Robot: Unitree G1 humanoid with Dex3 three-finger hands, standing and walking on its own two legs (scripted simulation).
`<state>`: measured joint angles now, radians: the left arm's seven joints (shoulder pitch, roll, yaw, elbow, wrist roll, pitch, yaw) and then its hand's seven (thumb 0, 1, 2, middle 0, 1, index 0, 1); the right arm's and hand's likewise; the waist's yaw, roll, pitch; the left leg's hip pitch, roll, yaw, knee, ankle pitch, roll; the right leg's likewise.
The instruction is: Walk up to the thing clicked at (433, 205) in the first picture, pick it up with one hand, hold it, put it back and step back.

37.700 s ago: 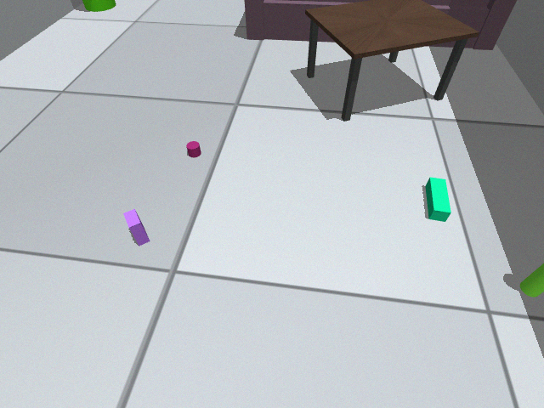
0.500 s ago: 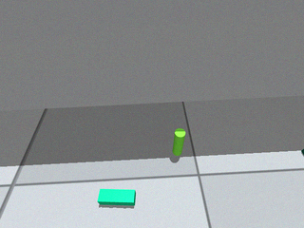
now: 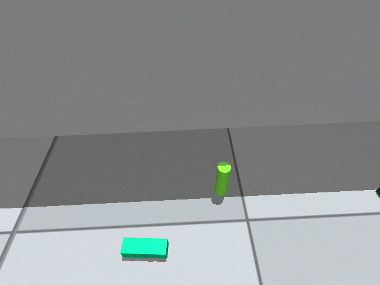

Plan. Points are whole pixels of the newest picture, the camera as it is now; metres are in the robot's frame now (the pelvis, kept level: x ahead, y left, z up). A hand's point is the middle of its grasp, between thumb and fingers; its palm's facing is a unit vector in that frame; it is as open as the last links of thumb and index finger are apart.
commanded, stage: stand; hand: left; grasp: from above
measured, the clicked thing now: (145, 247) +0.41 +0.26 -0.75
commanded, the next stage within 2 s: step back in 0.54 s
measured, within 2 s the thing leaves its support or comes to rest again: neither
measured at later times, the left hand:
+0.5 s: hand out of the picture +0.07 +0.25 -0.16, palm faces +0.01 -0.94 -0.34, open 7.4 cm
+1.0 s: hand out of the picture +0.07 +0.31 -0.18, palm faces -0.05 -0.93 -0.37, open 7.4 cm
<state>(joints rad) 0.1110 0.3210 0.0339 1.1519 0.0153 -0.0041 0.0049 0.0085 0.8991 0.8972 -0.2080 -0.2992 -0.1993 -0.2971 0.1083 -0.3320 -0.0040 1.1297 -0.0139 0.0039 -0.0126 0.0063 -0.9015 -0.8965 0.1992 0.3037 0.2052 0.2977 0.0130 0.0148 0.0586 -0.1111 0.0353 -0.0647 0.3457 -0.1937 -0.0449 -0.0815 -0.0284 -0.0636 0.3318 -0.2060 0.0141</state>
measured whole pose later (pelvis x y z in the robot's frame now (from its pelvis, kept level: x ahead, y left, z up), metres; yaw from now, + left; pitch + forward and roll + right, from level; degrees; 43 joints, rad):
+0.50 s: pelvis +0.00 +0.00 +0.00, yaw +0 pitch -2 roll +0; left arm 0.12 0.33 0.03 1.14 0.01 -0.01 0.00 0.01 0.90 0.90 -0.21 -0.30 -0.20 -0.30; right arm 0.12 -0.34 0.00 1.13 -0.01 0.00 -0.01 0.01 -0.90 -0.90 0.20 0.30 0.21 0.30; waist 0.01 0.01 0.05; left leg -0.11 0.04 -0.06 0.34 -0.19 -0.05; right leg -0.09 -0.03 -0.06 0.33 -0.21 0.01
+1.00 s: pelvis -0.07 +0.04 -0.02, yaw -1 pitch -1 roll -1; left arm 0.05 0.40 0.07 0.90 0.00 0.05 0.03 0.01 0.90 0.90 -0.21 -0.30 -0.20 -0.30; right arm 0.14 -0.35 -0.05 0.92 -0.03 0.04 -0.01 0.01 -0.90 -0.90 0.20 0.30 0.21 0.30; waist -0.02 -0.04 0.20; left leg -0.31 0.00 0.00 0.59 -0.27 0.04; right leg -0.47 0.11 0.14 1.15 -0.53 -0.01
